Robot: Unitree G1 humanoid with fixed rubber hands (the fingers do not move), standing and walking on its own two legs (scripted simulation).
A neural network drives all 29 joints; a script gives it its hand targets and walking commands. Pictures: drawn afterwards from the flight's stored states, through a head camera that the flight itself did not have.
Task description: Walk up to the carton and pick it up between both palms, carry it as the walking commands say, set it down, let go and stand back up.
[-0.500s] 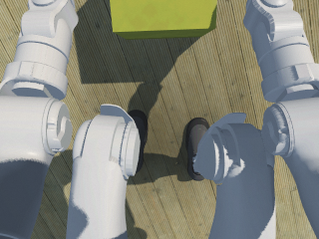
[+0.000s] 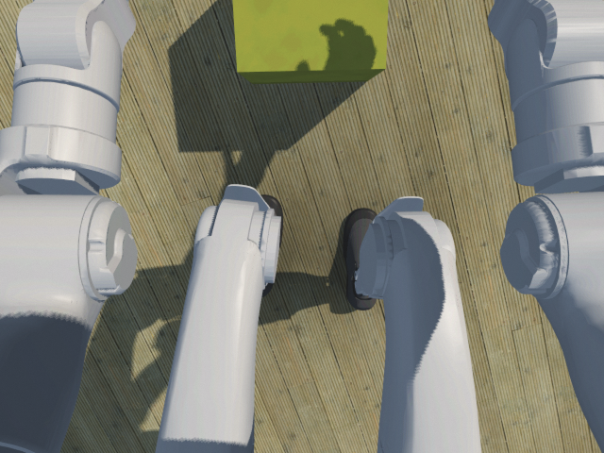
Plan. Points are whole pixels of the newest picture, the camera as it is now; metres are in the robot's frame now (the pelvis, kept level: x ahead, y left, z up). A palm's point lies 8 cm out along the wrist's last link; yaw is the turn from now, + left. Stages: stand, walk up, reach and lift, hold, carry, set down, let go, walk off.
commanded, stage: set down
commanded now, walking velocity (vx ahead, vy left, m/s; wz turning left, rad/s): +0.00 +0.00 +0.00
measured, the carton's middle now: (309, 14) +0.57 +0.04 -0.40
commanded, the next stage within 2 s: let go in 0.74 s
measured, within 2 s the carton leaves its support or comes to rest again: neither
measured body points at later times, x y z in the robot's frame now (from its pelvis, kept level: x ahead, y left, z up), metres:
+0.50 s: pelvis +0.02 +0.00 +0.13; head +0.37 +0.01 +0.39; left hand +0.56 +0.23 +0.00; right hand +0.58 -0.15 +0.00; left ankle +0.13 +0.11 -0.44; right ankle +0.12 -0.10 -0.44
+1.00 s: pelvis +0.07 +0.00 +0.22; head +0.37 +0.00 +0.56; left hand +0.54 +0.21 +0.09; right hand +0.55 -0.17 +0.08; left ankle +0.13 +0.11 -0.44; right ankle +0.12 -0.10 -0.44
